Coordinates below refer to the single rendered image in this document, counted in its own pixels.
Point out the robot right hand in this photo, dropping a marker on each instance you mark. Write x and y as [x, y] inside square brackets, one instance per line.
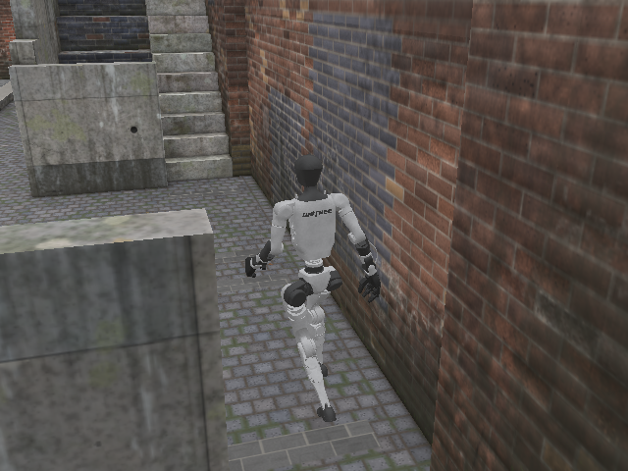
[373, 282]

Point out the robot torso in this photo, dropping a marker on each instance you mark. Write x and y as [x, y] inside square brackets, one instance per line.
[312, 228]

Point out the right robot forearm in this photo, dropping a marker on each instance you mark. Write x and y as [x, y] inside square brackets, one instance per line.
[366, 257]

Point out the robot right shin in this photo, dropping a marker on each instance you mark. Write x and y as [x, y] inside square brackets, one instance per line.
[317, 333]

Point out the right robot upper arm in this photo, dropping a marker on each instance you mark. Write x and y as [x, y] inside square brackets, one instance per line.
[346, 213]

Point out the left robot upper arm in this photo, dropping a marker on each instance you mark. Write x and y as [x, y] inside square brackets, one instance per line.
[281, 212]

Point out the left robot forearm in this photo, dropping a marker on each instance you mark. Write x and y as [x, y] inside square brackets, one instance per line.
[263, 257]

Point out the robot left hand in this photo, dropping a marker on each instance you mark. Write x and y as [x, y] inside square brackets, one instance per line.
[249, 270]

